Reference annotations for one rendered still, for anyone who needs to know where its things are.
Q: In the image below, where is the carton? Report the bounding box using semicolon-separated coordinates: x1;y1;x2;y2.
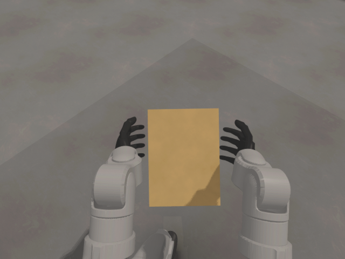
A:
148;108;220;207

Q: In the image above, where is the robot left shin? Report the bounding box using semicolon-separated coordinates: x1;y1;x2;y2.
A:
156;229;171;238

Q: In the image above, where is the left robot thigh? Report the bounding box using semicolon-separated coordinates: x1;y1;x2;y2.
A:
132;233;174;259

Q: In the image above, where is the robot left forearm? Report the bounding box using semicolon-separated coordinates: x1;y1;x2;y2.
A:
82;146;143;259

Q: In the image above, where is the robot right forearm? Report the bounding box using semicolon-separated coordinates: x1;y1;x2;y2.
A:
231;149;292;259

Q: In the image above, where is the right robot hand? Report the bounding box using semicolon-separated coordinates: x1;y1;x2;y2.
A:
219;120;255;164

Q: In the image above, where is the left robot hand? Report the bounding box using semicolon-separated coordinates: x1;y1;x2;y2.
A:
115;117;145;158

